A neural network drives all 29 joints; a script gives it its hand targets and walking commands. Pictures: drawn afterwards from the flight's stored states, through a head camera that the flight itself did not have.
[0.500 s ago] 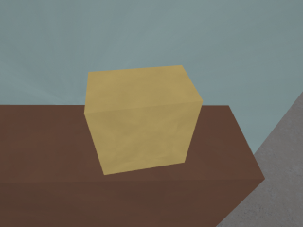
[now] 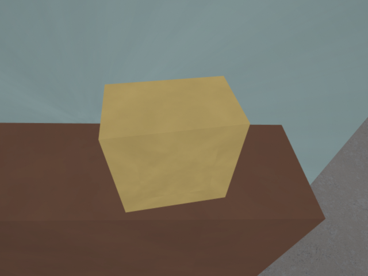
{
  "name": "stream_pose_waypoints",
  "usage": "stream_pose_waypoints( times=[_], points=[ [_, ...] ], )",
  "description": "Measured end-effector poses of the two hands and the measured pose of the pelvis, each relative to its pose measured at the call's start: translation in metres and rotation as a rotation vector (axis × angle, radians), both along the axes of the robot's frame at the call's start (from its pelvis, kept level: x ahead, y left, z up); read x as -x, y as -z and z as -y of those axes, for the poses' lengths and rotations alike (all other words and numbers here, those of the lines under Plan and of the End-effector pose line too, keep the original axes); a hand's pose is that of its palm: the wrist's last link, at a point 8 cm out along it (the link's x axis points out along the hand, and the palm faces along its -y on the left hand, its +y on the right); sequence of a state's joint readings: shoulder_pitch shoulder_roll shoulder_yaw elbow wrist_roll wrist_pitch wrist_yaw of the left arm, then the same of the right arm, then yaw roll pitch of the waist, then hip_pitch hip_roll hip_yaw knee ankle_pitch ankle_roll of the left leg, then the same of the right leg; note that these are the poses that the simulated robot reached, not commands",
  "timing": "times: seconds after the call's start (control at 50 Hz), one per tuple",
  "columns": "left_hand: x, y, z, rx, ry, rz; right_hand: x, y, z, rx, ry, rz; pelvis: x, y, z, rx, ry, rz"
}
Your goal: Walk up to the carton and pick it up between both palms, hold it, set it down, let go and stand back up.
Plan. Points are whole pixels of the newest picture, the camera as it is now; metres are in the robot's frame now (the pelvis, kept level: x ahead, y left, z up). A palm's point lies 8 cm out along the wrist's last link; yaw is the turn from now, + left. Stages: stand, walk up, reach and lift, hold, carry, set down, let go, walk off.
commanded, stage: stand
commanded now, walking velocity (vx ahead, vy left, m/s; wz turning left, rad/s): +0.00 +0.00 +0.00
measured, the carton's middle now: (172, 147) +0.42 +0.02 +0.06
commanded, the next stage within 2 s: none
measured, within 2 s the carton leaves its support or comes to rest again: neither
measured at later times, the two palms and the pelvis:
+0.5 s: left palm out of the picture +0.01 +0.25 -0.13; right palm out of the picture +0.01 -0.24 -0.13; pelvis +0.01 +0.00 +0.00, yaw +0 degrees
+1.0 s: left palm out of the picture +0.00 +0.24 -0.14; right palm out of the picture +0.01 -0.24 -0.14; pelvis +0.01 +0.00 +0.00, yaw +1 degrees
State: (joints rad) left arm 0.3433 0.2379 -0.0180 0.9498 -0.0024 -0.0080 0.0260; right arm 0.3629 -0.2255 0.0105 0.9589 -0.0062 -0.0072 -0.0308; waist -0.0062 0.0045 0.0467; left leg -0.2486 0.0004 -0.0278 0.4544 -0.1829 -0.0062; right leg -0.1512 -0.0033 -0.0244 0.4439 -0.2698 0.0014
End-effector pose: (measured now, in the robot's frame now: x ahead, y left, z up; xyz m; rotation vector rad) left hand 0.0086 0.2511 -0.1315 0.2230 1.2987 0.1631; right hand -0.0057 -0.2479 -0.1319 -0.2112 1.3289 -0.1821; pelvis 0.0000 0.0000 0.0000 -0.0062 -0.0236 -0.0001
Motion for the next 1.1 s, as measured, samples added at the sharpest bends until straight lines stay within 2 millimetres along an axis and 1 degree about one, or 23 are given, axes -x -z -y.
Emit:
stream_pose_waypoints(
  times=[0.38,1.1],
  points=[
    [-0.004,0.002,0.005,0.01,-0.013,-0.014,-0.015,0.002,-0.004,-0.006,-0.006,0.002,-0.007,-0.001,0.0,-0.001,-0.005,-0.001],
    [0.008,0.005,0.009,0.019,-0.041,-0.059,-0.013,0.004,-0.01,-0.013,-0.001,-0.032,-0.011,-0.001,-0.002,-0.002,-0.014,-0.005]
  ],
)
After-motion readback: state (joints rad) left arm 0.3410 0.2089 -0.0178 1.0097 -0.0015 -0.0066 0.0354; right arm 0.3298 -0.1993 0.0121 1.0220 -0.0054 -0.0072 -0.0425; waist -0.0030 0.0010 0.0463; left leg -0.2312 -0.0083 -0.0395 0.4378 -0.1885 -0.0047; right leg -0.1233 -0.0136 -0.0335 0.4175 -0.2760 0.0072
